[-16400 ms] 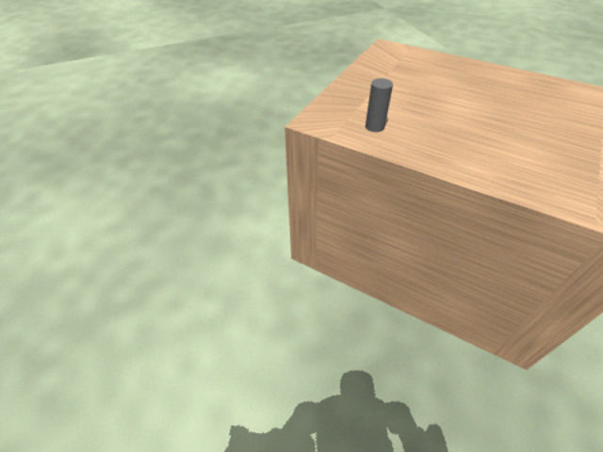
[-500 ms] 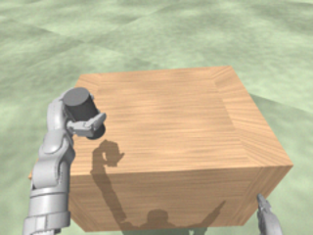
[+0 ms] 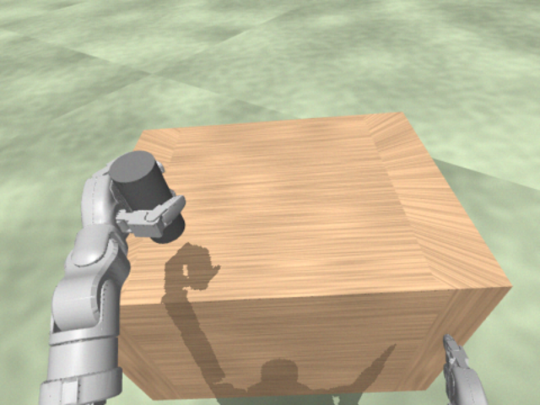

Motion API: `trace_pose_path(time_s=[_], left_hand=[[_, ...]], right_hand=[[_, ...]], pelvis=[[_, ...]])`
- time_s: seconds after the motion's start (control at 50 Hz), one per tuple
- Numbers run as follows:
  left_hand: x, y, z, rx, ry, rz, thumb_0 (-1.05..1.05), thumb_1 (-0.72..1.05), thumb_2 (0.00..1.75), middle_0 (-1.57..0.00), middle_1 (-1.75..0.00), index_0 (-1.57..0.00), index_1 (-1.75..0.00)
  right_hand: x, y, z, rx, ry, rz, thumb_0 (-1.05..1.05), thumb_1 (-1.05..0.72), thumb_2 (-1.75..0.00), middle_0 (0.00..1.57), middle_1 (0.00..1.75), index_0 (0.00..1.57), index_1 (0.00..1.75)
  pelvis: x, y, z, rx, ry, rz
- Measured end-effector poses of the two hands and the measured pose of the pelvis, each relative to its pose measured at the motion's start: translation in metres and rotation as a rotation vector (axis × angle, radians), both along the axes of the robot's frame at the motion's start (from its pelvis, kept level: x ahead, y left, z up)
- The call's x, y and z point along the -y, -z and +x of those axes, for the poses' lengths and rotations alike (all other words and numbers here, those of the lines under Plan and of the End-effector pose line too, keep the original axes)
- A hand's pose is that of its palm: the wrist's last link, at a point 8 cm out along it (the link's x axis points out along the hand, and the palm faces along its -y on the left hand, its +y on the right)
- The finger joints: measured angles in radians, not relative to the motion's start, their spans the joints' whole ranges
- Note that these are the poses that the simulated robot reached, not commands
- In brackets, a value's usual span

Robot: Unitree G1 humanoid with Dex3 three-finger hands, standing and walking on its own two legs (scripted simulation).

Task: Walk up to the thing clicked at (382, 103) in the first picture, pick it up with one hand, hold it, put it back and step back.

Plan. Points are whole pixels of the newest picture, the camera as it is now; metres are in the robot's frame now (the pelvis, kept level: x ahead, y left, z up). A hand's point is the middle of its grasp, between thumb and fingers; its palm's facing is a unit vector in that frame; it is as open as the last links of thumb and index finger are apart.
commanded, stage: hold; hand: left
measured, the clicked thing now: (151, 200) +0.34 +0.18 +0.18
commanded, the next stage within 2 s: crouch in 1.84 s
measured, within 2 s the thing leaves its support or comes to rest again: neither
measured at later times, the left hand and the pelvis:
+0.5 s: hand (155, 195) +0.35 +0.17 +0.19, palm faces +0.20 -0.98 +0.02, open 8.4 cm; pelvis +0.01 +0.00 +0.00, yaw +0 degrees
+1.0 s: hand (152, 197) +0.34 +0.18 +0.19, palm faces +0.20 -0.98 +0.02, open 8.4 cm; pelvis +0.00 +0.00 +0.00, yaw +0 degrees
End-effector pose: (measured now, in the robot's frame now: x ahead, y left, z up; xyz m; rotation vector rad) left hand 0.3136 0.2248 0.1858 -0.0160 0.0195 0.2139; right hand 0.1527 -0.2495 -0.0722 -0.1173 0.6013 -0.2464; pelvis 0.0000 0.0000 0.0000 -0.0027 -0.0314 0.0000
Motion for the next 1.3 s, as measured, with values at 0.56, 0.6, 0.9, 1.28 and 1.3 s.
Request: trace_pose_path(time_s=[0.56,0.6,0.9,1.28,1.3], left_hand=[[0.001,0.006,0.003,-0.032,-0.003,-0.012,-0.07,-0.30,1.11,-0.79,-1.18,-0.87,-1.23],[-0.001,0.008,0.001,-0.023,-0.014,-0.004,-0.07,-0.30,1.11,-0.79,-1.18,-0.87,-1.23],[-0.001,-0.013,-0.003,0.026,0.005,0.010,-0.07,-0.30,1.11,-0.78,-1.18,-0.87,-1.24],[-0.004,-0.001,-0.012,0.028,-0.017,0.018,-0.07,-0.30,1.11,-0.78,-1.19,-0.86,-1.24],[-0.004,-0.002,-0.012,0.030,-0.017,0.020,-0.07,-0.30,1.11,-0.78,-1.19,-0.86,-1.24]], right_hand=[[0.004,-0.002,0.004,0.004,-0.002,-0.003,-0.01,0.51,-0.05,0.05,0.05,0.06,0.05],[0.004,-0.002,0.003,-0.002,-0.001,-0.008,-0.01,0.51,-0.05,0.05,0.05,0.06,0.05],[-0.005,0.000,0.014,0.015,-0.016,0.003,-0.01,0.51,-0.06,0.05,0.05,0.06,0.05],[0.000,-0.001,0.008,0.001,-0.006,-0.022,-0.02,0.51,-0.06,0.05,0.05,0.06,0.05],[0.000,-0.001,0.010,0.005,-0.008,-0.021,-0.02,0.51,-0.06,0.05,0.05,0.06,0.05]], pelvis=[[0.003,-0.001,0.005,-0.003,-0.002,0.003],[0.003,-0.001,0.005,-0.003,-0.002,0.002],[0.000,-0.001,0.004,0.005,-0.010,0.000],[0.001,-0.001,0.004,0.007,-0.005,-0.002],[0.001,-0.001,0.004,0.008,-0.006,-0.002]])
